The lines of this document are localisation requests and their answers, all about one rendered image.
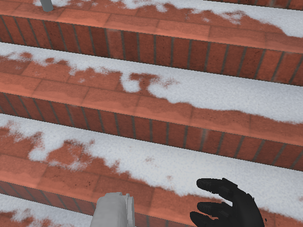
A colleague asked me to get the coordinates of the robot right hand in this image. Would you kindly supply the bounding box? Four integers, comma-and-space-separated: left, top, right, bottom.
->
189, 178, 267, 227

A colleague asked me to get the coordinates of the left robot thigh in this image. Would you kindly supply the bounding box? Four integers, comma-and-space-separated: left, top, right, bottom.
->
90, 192, 135, 227

